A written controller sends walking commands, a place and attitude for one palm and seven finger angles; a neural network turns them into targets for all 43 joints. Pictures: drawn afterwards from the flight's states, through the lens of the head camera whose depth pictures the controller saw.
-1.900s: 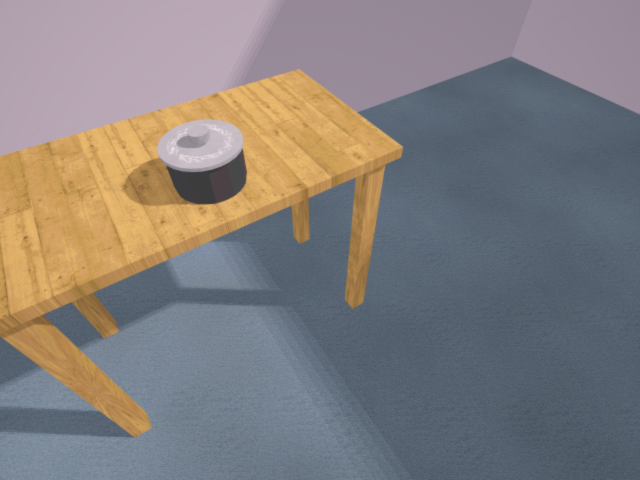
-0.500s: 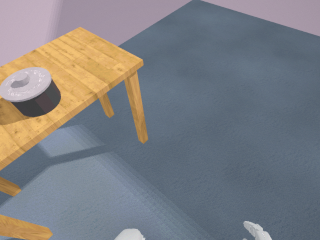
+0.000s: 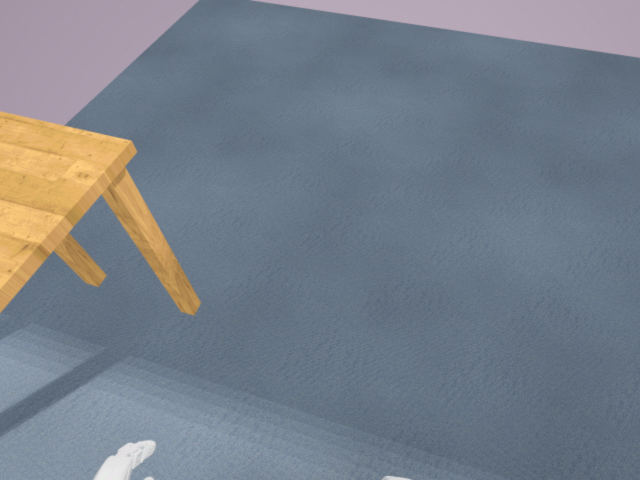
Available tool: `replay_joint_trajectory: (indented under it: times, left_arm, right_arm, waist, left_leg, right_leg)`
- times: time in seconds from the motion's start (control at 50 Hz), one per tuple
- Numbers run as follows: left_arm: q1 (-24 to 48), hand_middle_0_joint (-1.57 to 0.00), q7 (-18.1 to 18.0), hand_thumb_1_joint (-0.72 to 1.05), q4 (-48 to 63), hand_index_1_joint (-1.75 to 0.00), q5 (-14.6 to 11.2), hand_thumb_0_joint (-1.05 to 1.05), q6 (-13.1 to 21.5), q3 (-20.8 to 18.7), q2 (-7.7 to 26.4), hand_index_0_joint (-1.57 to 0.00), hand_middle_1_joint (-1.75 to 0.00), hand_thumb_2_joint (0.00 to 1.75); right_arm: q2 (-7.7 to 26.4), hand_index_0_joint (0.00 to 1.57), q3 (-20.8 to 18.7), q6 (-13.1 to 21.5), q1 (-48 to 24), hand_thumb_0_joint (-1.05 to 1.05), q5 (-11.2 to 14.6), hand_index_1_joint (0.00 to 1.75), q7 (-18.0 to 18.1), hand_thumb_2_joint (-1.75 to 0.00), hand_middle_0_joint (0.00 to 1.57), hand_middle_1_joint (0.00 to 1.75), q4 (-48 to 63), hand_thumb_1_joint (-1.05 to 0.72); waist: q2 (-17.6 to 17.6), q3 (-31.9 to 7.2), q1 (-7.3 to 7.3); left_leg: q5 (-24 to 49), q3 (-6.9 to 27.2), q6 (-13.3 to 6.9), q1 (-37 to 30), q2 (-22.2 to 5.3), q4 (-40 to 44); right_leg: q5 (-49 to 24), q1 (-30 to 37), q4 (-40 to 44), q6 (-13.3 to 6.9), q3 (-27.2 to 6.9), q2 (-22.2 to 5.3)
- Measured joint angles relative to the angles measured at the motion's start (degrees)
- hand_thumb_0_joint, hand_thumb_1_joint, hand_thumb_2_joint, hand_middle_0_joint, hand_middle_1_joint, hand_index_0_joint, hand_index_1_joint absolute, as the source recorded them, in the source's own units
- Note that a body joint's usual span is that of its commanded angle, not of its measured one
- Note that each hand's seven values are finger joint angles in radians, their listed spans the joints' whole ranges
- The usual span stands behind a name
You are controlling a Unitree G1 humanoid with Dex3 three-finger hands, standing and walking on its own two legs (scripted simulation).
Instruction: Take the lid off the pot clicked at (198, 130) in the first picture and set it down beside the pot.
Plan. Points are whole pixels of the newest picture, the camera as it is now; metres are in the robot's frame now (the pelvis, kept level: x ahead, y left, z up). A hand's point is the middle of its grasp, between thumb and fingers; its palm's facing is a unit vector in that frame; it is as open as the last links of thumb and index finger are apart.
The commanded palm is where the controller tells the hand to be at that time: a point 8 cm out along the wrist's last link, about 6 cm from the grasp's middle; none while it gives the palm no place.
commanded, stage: walk to a spot facing it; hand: left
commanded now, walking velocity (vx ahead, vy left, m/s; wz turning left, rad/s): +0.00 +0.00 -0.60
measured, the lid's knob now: out of the picture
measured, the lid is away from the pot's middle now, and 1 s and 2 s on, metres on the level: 0.00 0.00 0.00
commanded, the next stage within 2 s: turn to face it in 1.46 s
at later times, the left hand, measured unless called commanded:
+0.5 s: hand (201, 409) +0.22 +0.19 -0.16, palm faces -0.29 -0.94 -0.18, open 7.4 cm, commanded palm none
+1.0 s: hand (322, 295) +0.42 +0.02 -0.16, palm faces -0.57 -0.79 -0.24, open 7.4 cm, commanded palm none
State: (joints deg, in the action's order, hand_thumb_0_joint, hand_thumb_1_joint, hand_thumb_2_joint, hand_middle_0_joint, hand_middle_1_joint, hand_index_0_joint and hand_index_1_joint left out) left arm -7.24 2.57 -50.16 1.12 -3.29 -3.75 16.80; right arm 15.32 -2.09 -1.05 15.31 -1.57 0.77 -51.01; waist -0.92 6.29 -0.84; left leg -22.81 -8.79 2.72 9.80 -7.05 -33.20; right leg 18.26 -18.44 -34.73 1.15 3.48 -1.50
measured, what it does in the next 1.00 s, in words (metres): walks ahead, turning right: left foot, then right foot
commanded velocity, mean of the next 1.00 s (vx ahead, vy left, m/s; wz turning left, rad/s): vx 0.14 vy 0.00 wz -0.60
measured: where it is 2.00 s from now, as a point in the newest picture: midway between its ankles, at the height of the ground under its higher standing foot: (360, 450)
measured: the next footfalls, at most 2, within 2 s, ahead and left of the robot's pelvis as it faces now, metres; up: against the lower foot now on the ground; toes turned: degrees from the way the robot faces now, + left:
left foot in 0.36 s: +0.14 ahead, +0.12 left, +0.00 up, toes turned -8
right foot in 0.80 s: +0.27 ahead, -0.20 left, +0.00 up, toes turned -37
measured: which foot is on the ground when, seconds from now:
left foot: down 0.00-0.02, up 0.04-0.34, down 0.36-0.78, up 0.80-1.00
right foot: down 0.00-0.36, up 0.38-0.78, down 0.80-1.00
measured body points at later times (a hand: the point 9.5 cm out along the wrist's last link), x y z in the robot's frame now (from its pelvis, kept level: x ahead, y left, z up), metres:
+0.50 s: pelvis +0.10 +0.02 +0.01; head +0.12 +0.03 +0.46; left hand +0.24 +0.24 -0.14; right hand +0.05 -0.23 -0.12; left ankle +0.10 +0.13 -0.73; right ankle +0.04 -0.11 -0.65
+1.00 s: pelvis +0.21 -0.07 +0.00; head +0.25 -0.10 +0.44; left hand +0.45 +0.06 -0.14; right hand +0.11 -0.31 -0.15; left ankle +0.30 +0.06 -0.66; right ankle +0.24 -0.18 -0.73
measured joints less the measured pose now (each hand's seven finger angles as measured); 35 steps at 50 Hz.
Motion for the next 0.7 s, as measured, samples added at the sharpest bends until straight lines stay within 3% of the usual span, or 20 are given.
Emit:
replay_joint_trajectory:
  times: [0.02, 0.08, 0.14, 0.26, 0.36, 0.42, 0.46, 0.52, 0.6, 0.7]
  left_arm:
    - [0.45, -0.2, -0.22, 0.91, 0.13, -0.3, 0.12, 0.01, 0.7, 0.19, -0.11, -0.19, -0.3, 0.9]
    - [1.24, -0.2, -1.41, 0.91, 0.61, -0.3, -0.3, 0.01, 1.79, 0.76, -1.65, -0.2, -0.3, 0.9]
    - [0.07, -0.2, -1.99, 0.91, 0.66, -0.3, -0.2, 0.0, 1.41, 1.12, -2.83, -0.2, -0.3, 0.9]
    - [-3.87, -0.2, -1.27, 0.9, -0.87, -0.3, 0.34, 0.0, 1.62, 1.64, -3.58, -0.2, -0.3, 0.9]
    - [-7.21, -0.21, -0.92, 0.9, -1.79, -0.3, 0.21, 0.01, 1.43, 0.85, -3.45, -0.2, -0.3, 0.9]
    - [-7.58, -0.2, -0.54, 0.9, -2.9, -0.3, 0.35, 0.01, 0.42, -0.29, -2.94, -0.2, -0.3, 0.9]
    - [-7.12, -0.2, 0.06, 0.9, -3.35, -0.3, 0.81, 0.01, 0.39, -0.93, -2.51, -0.2, -0.3, 0.9]
    - [-5.94, -0.2, 0.76, 0.91, -2.96, -0.3, 1.04, 0.01, 0.78, -1.34, -2.31, -0.2, -0.3, 0.9]
    - [-3.51, -0.2, 0.85, 0.91, -2.42, -0.3, 0.92, 0.01, 0.71, -1.09, -2.75, -0.19, -0.3, 0.9]
    - [1.0, -0.2, 0.71, 0.91, -2.07, -0.3, 0.71, 0.01, 0.49, -0.33, -3.6, -0.19, -0.3, 0.9]
  right_arm:
    - [0.47, 0.21, -0.24, -0.21, 0.49, 0.0, 0.24, 0.3, -0.08, -0.9, 0.2, 0.3, -0.28, -0.9]
    - [1.69, 0.2, -0.76, -2.01, 0.18, 0.0, 0.64, 0.3, 0.64, -0.9, 0.2, 0.3, -1.94, -0.9]
    - [1.68, 0.2, -0.97, -2.63, -0.28, 0.0, 0.23, 0.3, 0.33, -0.9, 0.19, 0.3, -2.49, -0.9]
    - [-0.15, 0.2, -0.89, -1.1, -0.94, 0.01, 0.11, 0.3, -1.35, -0.9, 0.19, 0.3, -0.75, -0.91]
    - [-1.51, 0.2, -0.16, 1.94, -0.45, 0.0, 0.35, 0.3, -1.16, -0.9, 0.19, 0.3, 1.21, -0.9]
    - [-2.67, 0.2, 0.55, 3.62, 0.66, 0.0, -0.32, 0.3, -0.43, -0.9, 0.2, 0.3, 1.04, -0.9]
    - [-3.69, 0.2, 1.01, 3.96, 2.43, 0.0, -0.39, 0.3, -0.24, -0.9, 0.2, 0.3, 0.03, -0.9]
    - [-4.87, 0.2, 1.56, 4.36, 5.12, 0.0, -0.07, 0.3, 0.02, -0.9, 0.2, 0.3, -2.17, -0.9]
    - [-5.88, 0.2, 1.76, 4.58, 7.88, 0.0, 0.27, 0.3, 0.36, -0.9, 0.2, 0.3, -4.62, -0.9]
    - [-6.39, 0.2, 1.11, 3.67, 9.65, 0.0, 0.06, 0.3, 0.4, -0.9, 0.2, 0.3, -6.68, -0.9]
  waist:
    - [-0.36, 0.21, -0.25]
    - [-1.7, 1.23, -1.0]
    - [-1.18, 0.43, -0.75]
    - [1.01, -2.73, -0.1]
    - [1.88, -4.89, 0.81]
    - [2.49, -5.29, 0.34]
    - [2.89, -5.51, 0.29]
    - [3.04, -5.25, 0.73]
    - [2.51, -3.82, 0.43]
    - [1.89, -0.7, -1.52]
  left_leg:
    - [-1.12, -0.25, 0.2, 1.82, -0.91, -4.57]
    - [-7.6, 4.58, 0.28, 9.6, -0.21, -22.7]
    - [-5.46, 5.58, 0.64, 14.15, 0.62, -28.32]
    - [-1.17, 4.8, 0.81, 14.91, 2.25, -17.92]
    - [0.49, 3.91, -0.15, 7.32, 4.15, -0.13]
    - [4.7, 1.84, -2.94, 6.39, 3.46, -0.93]
    - [4.47, 0.42, -3.37, 3.69, 2.99, 1.53]
    - [5.66, -1.83, -2.77, -1.18, 2.41, 7.61]
    - [5.53, -4.95, -2.11, -6.09, 1.36, 12.22]
    - [1.91, -8.71, -0.2, -9.88, -0.17, 11.58]
  right_leg:
    - [-4.67, 0.4, 1.33, -1.46, 0.21, 0.35]
    - [-1.9, 0.43, -1.0, -2.74, -0.27, 1.55]
    - [-1.78, 2.14, 1.37, -2.66, -2.54, 2.19]
    - [-2.86, 4.11, 5.08, -2.56, -7.64, 2.68]
    - [0.71, 3.24, 1.52, -1.57, -11.62, 3.94]
    - [8.26, -3.16, -15.15, -1.6, -8.63, 3.48]
    - [5.83, -7.6, -24.65, -1.09, -5.52, 1.89]
    - [-0.65, -12.62, -30.02, 0.14, -2.32, -0.96]
    - [-4.19, -16.67, -26.72, 1.4, 0.17, -3.11]
    - [-6.02, -15.65, -11.28, 0.83, 3.52, -2.6]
